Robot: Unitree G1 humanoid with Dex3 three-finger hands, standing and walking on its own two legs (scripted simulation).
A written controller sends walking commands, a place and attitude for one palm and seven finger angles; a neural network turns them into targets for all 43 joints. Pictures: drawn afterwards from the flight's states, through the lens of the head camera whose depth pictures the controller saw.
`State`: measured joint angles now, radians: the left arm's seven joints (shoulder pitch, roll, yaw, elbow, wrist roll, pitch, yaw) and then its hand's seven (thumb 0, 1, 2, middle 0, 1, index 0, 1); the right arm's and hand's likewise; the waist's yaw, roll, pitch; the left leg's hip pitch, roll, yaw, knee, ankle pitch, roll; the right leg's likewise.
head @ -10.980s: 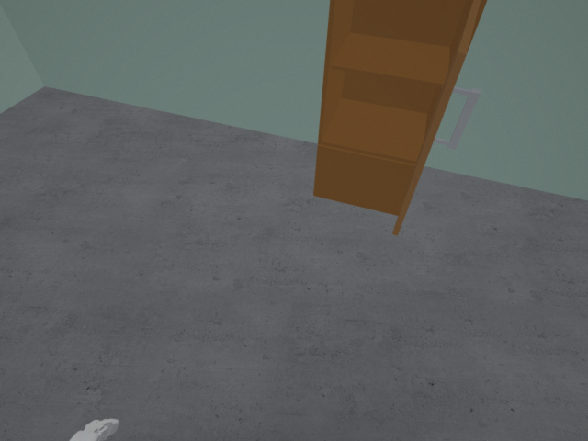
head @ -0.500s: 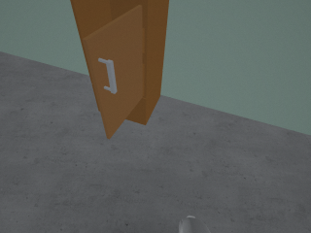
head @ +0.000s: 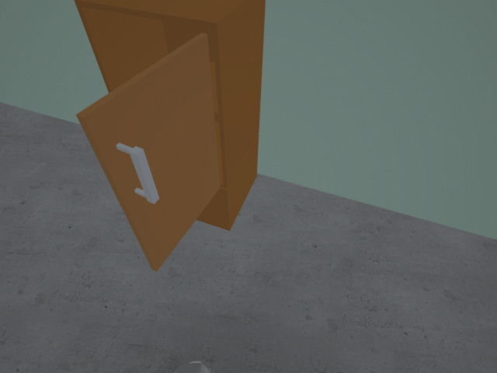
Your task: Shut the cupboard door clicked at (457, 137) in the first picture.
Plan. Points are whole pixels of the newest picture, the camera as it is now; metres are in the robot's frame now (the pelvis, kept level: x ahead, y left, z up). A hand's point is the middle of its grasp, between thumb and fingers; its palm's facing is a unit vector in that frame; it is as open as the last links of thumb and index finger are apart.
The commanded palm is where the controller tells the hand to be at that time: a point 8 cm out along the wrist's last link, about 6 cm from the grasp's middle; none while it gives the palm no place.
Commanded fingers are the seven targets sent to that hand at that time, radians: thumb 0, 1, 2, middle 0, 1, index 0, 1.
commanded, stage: come to a stop and stand still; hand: left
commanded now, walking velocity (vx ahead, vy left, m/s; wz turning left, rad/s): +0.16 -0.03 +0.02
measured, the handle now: (138, 174) +0.51 +0.28 -0.01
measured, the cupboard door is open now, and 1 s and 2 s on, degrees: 84 84 84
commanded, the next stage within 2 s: look again from close up in 1.20 s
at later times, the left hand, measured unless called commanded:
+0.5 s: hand out of the picture +0.11 +0.17 -0.17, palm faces +0.04 -0.96 -0.26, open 7.4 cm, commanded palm none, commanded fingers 0.00 0.90 0.90 -0.20 -0.30 -0.20 -0.30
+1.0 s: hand out of the picture +0.04 +0.18 -0.18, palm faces +0.08 -0.97 -0.24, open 7.4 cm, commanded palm none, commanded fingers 0.00 0.90 0.90 -0.20 -0.30 -0.20 -0.30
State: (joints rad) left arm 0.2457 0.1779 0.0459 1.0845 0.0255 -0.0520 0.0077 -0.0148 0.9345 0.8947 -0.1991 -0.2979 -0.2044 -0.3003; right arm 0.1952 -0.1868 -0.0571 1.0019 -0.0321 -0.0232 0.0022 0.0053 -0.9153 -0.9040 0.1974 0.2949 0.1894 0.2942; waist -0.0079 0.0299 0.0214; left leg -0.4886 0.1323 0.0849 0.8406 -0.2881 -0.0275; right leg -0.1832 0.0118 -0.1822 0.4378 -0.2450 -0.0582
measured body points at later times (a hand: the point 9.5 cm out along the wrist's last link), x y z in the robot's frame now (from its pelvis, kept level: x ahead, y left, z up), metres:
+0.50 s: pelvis +0.06 -0.03 -0.01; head +0.09 -0.04 +0.44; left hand +0.11 +0.22 -0.15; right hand +0.13 -0.28 -0.16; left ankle +0.10 +0.12 -0.74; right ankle +0.08 -0.16 -0.73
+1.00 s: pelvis +0.03 -0.02 -0.01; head +0.04 -0.02 +0.44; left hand +0.04 +0.23 -0.16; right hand +0.06 -0.26 -0.16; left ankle +0.00 +0.11 -0.74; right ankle +0.09 -0.17 -0.74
